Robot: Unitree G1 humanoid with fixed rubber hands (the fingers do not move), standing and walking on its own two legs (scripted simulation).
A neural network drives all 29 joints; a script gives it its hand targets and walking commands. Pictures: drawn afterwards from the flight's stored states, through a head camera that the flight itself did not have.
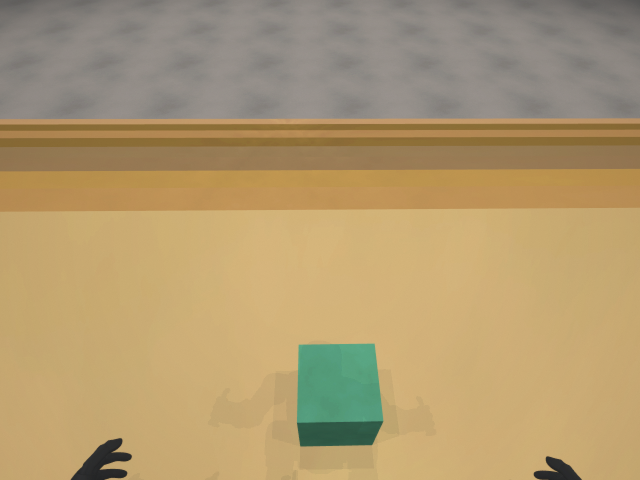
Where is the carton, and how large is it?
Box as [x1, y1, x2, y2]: [297, 344, 382, 446]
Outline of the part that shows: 299,345 297,426 300,446 372,444 382,422 374,344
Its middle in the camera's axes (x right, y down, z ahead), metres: +0.04 +0.45 +1.10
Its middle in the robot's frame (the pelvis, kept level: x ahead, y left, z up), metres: +0.42 -0.02 -0.66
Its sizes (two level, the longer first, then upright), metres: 0.210 0.200 0.250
